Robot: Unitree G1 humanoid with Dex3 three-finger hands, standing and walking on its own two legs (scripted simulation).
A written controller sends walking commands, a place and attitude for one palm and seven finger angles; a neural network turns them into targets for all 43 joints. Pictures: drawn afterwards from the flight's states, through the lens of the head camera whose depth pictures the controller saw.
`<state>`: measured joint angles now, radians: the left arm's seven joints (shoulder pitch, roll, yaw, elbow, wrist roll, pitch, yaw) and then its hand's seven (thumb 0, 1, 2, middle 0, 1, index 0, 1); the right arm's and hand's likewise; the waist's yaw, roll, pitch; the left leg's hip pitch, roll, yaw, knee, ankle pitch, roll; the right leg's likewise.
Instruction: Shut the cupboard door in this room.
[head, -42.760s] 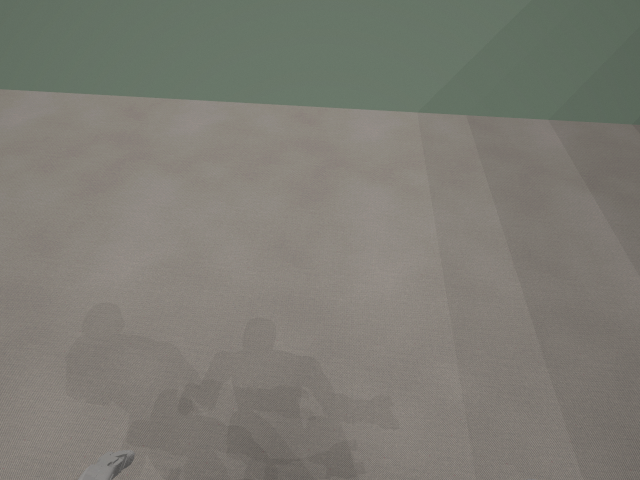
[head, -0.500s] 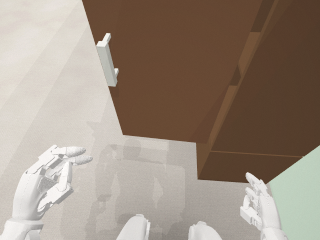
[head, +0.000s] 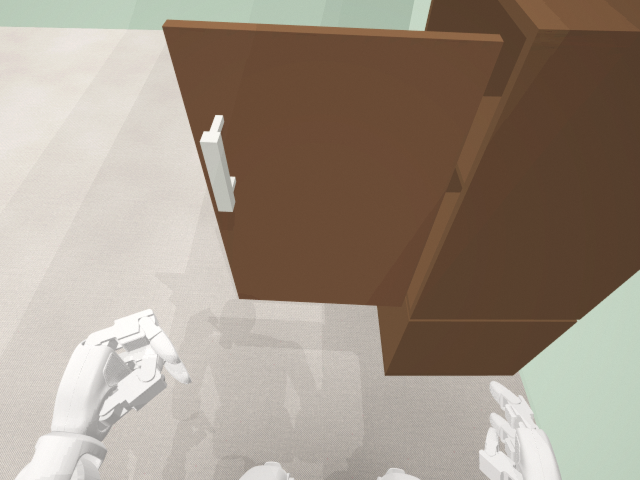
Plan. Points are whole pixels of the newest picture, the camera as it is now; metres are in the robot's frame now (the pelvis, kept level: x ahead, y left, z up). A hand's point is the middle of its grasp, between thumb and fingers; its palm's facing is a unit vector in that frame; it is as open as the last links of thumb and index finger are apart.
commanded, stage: raise the hand and make a fist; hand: left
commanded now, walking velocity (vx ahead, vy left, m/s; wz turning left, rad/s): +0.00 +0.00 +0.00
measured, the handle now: (222, 164) +0.49 +0.18 +0.11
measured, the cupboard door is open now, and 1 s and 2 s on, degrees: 87 87 87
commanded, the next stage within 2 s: bring the fist close to the handle in 0.80 s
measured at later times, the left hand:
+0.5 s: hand (148, 318) +0.25 +0.19 +0.13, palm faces +0.04 -1.00 -0.06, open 3.1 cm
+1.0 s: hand (175, 331) +0.25 +0.17 +0.11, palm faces +0.05 -1.00 -0.06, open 3.1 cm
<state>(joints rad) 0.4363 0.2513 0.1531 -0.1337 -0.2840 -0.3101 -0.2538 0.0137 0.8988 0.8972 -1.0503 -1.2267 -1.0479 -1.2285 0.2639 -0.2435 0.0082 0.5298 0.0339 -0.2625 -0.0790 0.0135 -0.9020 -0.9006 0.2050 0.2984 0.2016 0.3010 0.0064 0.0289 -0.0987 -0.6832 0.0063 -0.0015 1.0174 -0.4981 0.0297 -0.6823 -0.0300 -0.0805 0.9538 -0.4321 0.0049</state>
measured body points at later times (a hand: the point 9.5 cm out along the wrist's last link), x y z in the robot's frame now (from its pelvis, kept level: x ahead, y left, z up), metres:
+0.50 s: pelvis +0.02 +0.00 +0.02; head +0.03 -0.01 +0.47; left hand +0.24 +0.25 +0.13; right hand +0.19 -0.23 -0.05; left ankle +0.01 +0.10 -0.68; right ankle +0.03 -0.13 -0.68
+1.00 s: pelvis +0.02 -0.02 +0.03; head +0.03 -0.04 +0.48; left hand +0.24 +0.22 +0.12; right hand +0.19 -0.26 -0.05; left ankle +0.01 +0.10 -0.68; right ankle +0.03 -0.13 -0.68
